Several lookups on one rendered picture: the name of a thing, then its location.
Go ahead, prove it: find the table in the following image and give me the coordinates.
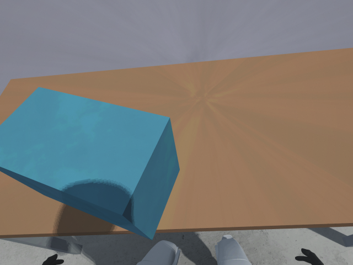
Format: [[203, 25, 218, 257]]
[[0, 48, 353, 255]]

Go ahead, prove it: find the robot right thigh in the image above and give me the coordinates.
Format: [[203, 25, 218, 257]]
[[215, 238, 252, 265]]

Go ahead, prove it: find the robot right shin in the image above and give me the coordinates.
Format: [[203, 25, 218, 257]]
[[222, 235, 233, 240]]

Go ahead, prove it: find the carton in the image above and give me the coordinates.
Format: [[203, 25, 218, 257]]
[[0, 87, 180, 240]]

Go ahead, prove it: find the robot right hand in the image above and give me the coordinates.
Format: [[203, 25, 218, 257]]
[[295, 248, 324, 265]]

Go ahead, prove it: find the robot left hand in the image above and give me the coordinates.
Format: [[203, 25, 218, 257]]
[[42, 254, 64, 265]]

